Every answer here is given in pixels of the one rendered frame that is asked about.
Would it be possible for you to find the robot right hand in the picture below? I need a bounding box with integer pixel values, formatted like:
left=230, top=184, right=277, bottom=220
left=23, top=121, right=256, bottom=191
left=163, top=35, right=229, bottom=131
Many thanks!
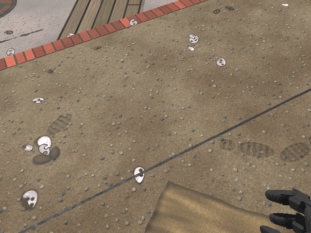
left=259, top=188, right=311, bottom=233

